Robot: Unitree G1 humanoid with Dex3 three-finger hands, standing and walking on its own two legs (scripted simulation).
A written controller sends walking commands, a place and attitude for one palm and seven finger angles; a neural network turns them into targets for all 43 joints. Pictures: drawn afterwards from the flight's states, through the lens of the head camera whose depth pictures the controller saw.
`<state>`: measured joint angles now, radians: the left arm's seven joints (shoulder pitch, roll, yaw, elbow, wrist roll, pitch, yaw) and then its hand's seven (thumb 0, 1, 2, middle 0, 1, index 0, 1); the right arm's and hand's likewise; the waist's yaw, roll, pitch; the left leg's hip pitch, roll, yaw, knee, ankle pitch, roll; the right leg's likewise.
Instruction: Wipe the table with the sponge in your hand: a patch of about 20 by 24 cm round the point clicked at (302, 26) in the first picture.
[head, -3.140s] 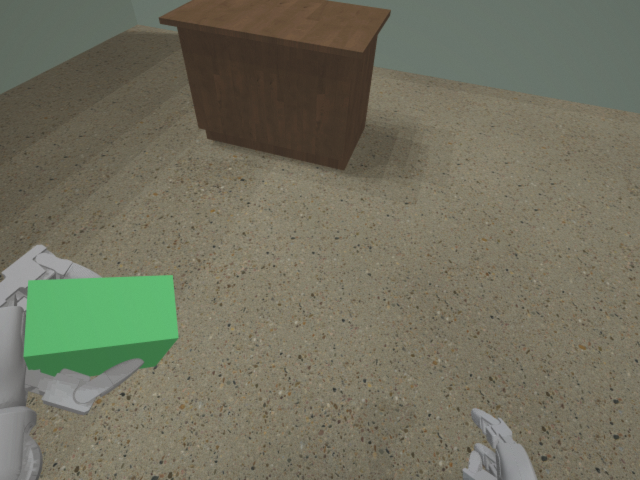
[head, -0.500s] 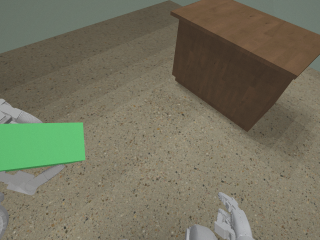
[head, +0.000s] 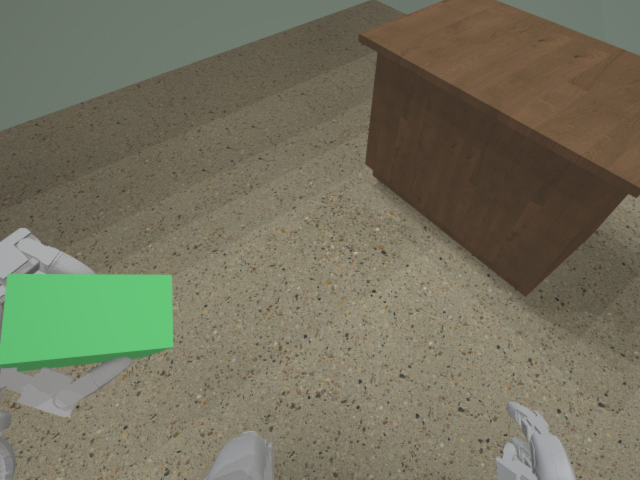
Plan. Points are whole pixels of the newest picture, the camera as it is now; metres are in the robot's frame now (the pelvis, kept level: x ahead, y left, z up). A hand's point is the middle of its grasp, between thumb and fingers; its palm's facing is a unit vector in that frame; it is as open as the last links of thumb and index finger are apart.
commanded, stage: walk to a spot facing it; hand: left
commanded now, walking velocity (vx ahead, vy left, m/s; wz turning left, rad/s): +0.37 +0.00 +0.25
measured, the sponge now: (110, 323) +0.23 +0.19 +0.16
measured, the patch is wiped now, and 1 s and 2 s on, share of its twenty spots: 0.00 0.00 0.00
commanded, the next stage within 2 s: turn to face it in 1.80 s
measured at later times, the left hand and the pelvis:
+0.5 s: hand (72, 208) +0.33 +0.25 +0.20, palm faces +0.44 -0.76 -0.47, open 10.2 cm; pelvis +0.13 +0.01 +0.00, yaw +3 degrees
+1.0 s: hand (120, 137) +0.45 +0.25 +0.18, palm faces +0.52 -0.69 -0.50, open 10.2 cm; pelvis +0.28 -0.01 -0.01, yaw +10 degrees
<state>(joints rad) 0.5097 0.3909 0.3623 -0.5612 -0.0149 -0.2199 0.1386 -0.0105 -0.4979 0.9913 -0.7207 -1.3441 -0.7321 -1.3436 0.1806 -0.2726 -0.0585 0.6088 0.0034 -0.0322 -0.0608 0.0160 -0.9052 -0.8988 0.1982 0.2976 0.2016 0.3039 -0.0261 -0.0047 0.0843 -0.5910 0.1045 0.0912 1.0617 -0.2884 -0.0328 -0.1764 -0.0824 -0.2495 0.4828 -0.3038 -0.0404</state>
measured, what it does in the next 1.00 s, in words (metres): walks ahead: left foot, then right foot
